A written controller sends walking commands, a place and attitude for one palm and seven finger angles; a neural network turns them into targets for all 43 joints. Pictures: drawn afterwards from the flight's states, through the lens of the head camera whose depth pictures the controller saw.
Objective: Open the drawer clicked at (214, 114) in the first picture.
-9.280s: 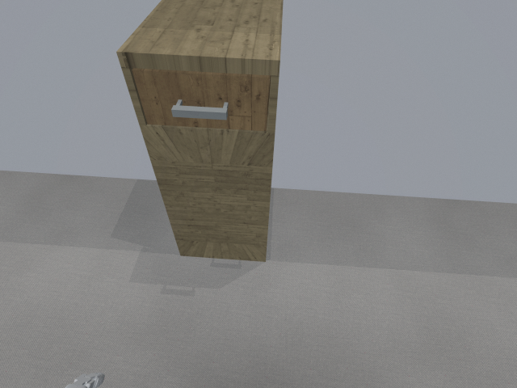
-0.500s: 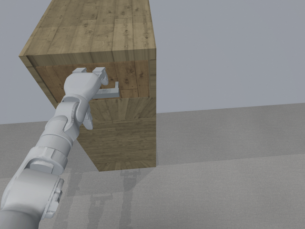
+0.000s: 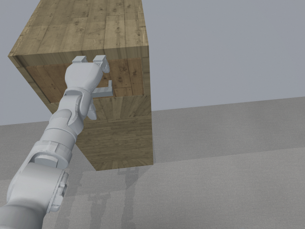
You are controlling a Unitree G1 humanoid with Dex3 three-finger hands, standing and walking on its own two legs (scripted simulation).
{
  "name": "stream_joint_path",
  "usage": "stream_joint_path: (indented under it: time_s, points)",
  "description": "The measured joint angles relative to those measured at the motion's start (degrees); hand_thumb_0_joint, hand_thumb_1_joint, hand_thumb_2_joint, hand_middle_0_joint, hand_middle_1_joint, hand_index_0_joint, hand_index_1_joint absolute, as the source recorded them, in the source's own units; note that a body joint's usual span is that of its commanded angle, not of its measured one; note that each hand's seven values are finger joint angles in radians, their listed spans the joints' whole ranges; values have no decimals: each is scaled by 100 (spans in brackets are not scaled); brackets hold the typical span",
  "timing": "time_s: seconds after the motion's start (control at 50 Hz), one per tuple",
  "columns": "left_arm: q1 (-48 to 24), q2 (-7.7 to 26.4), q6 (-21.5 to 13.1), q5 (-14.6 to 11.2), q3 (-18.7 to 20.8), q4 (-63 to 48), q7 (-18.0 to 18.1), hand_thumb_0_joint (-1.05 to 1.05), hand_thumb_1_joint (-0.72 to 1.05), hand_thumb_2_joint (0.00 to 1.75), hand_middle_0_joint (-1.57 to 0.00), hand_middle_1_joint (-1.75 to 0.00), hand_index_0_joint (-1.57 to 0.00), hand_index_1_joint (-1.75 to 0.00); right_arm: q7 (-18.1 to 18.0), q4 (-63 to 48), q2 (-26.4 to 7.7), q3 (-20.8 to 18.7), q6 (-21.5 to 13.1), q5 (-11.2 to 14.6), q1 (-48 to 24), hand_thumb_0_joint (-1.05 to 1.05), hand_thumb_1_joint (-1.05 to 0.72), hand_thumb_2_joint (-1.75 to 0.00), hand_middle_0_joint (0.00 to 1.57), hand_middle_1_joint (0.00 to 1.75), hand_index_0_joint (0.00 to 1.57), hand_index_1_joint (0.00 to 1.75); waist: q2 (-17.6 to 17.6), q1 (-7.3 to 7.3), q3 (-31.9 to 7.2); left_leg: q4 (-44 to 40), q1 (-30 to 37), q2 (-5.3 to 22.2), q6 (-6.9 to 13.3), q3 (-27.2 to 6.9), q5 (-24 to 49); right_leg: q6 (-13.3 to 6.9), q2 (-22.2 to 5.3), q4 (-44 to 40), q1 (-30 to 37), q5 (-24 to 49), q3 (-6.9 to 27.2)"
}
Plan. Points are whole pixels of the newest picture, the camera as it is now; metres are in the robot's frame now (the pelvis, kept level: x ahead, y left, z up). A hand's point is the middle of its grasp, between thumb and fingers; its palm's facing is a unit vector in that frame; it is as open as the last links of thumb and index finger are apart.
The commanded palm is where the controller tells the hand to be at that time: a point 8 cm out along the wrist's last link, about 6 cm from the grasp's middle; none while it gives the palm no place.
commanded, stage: move the hooked fingers above the handle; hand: left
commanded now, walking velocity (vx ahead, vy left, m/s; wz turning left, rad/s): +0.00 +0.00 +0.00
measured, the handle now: (91, 88) +0.53 +0.19 +0.04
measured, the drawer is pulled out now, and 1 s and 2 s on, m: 0.00 0.00 0.00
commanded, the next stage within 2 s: none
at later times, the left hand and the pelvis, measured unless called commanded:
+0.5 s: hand (82, 99) +0.44 +0.19 +0.09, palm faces +0.00 -0.04 -1.00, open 13.8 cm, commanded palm +0.44 +0.21 +0.15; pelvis +0.00 -0.02 +0.00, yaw +1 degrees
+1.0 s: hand (87, 85) +0.48 +0.17 +0.11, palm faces +0.13 -0.06 -0.99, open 13.8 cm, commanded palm +0.44 +0.22 +0.16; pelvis +0.00 +0.00 +0.00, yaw -1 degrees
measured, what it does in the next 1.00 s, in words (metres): stands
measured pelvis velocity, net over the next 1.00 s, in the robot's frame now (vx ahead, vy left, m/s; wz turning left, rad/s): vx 0.00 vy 0.00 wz -0.01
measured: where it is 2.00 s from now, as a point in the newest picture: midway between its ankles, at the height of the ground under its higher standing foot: outside the picture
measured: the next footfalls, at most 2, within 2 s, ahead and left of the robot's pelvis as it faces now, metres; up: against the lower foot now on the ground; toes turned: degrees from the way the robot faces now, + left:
none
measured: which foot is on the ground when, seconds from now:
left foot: down 0.00-1.00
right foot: down 0.00-1.00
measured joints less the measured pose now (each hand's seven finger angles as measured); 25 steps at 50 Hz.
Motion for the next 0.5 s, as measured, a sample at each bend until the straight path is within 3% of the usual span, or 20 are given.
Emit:
stream_joint_path:
  time_s: [0.04, 0.1, 0.18, 0.24, 0.3, 0.38, 0.44, 0.5]
  points:
    - [-122, 121, 275, 49, 87, 129, 304, 0, -49, 30, -33, -121, -32, -120, 21, 50, 7, 14, -6, -3, -48, 1, -91, -90, 20, 30, 20, 30, 38, 36, 5, -4, -64, 16, -13, 20, 10, -8, 15, 12, -78, 12, 20]
    - [-291, 80, 663, -6, -101, 397, 376, 0, -49, 30, -38, -125, -32, -121, 68, 189, -7, 39, 72, 33, -65, 1, -91, -90, 20, 30, 20, 30, 117, 118, -59, -89, -53, 22, -27, 10, 48, -12, 19, -63, -71, 44, 14]
    - [-474, -39, 1239, -216, -158, 730, -111, 0, -49, 30, -37, -124, -34, -125, 39, 272, -4, 116, 264, 118, -86, 1, -91, -90, 20, 30, 21, 30, 149, 95, -135, -286, 175, 34, -44, -5, 107, -28, 27, -232, 143, 88, 9]
    - [-448, 90, 1339, -295, -56, 889, -569, 0, -49, 30, -36, -123, -34, -125, -42, 180, 1, 168, 336, 154, -63, 1, -91, -90, 21, 30, 21, 30, 109, 15, -165, -408, 361, 63, -67, 5, 131, -58, 55, -331, 310, 113, 25]
    - [-258, 278, 1094, -287, -96, 793, -951, 0, -49, 30, -34, -122, -33, -124, -103, 31, -36, 148, 314, 168, 9, 1, -91, -90, 21, 30, 21, 30, 54, -11, -123, -433, 450, 92, -94, -19, 132, -93, 83, -379, 412, 123, 3]
    - [236, 389, 381, -299, -140, 164, -1155, 0, -49, 30, -33, -121, -32, -122, -134, -101, -135, -1, 243, 128, 124, 1, -91, -90, 21, 30, 21, 30, 1, 79, -22, -360, 419, 105, -115, -79, 111, -121, 98, -361, 423, 114, -61]
    - [567, 374, -126, -293, -103, -302, -950, 0, -49, 30, -32, -120, -32, -121, -138, -74, -196, -126, 178, 86, 157, 1, -91, -90, 20, 30, 21, 30, -15, 161, 11, -263, 330, 89, -119, -124, 82, -123, 86, -286, 359, 78, -111]
    - [609, 365, -326, -231, -61, -454, -489, 0, -49, 30, -32, -120, -32, -121, -111, 40, -215, -192, 92, 70, 115, 1, -91, -90, 20, 30, 20, 30, -20, 196, 13, -140, 199, 59, -118, -174, 50, -120, 59, -168, 249, 25, -168]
